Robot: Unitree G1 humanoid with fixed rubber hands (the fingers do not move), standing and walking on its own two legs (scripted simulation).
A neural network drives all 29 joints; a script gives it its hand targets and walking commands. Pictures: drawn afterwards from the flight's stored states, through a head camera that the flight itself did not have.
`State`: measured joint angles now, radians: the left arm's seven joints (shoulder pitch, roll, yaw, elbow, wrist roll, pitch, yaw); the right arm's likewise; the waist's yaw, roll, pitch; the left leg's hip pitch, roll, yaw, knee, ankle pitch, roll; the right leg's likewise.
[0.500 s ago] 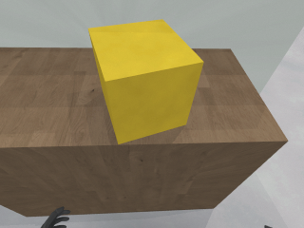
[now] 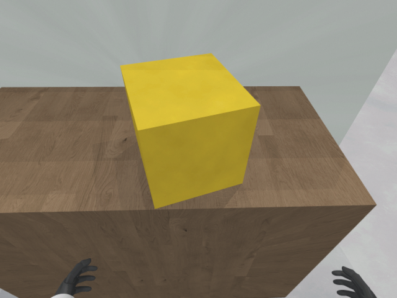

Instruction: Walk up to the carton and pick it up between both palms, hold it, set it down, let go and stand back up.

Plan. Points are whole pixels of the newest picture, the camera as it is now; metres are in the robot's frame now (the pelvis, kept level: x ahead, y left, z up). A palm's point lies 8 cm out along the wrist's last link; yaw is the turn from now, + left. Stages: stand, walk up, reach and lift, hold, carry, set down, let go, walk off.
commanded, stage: reach and lift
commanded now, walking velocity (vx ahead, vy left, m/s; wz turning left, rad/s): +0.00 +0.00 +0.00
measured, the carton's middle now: (184, 127) +0.47 +0.05 +0.12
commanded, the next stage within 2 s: none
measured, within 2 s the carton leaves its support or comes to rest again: neither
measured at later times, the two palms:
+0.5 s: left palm (85, 271) +0.20 +0.22 +0.01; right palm (367, 268) +0.20 -0.30 +0.01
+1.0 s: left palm (97, 262) +0.19 +0.18 +0.08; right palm (370, 266) +0.19 -0.28 +0.05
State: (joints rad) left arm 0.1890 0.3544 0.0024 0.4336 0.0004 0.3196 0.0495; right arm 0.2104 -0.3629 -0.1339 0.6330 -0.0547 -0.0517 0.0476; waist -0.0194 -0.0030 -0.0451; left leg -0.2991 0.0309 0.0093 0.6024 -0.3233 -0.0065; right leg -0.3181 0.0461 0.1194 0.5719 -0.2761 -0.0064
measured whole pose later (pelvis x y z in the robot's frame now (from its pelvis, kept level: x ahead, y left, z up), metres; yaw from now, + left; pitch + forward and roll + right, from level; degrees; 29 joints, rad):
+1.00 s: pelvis +0.01 -0.03 +0.01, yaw +1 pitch -2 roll +1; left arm 0.43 0.26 -0.06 -0.37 -0.09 0.42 0.17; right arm 0.41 -0.40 -0.08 -0.12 0.24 0.11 0.12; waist -0.01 0.04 -0.04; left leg -0.16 0.03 0.00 0.44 -0.26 -0.04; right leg -0.22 0.04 0.11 0.52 -0.27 -0.02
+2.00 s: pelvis -0.02 -0.02 -0.01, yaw +2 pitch -4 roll +0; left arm -0.06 0.26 0.01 -0.60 -0.25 0.90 0.31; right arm -0.12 -0.48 -0.08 -0.15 0.45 0.41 0.04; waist 0.03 0.01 0.07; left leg -0.30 0.03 -0.03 0.72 -0.35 -0.06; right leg -0.34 0.06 0.08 0.75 -0.40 -0.13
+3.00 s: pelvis -0.02 -0.04 +0.01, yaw +2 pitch -1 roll +0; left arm -0.86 0.25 0.26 0.09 -0.21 1.01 0.23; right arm -0.97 -0.52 0.12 0.57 0.56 0.59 -0.05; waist 0.06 0.01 -0.05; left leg -0.22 0.06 -0.03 0.41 -0.19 -0.08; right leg -0.26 0.07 0.08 0.44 -0.16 -0.03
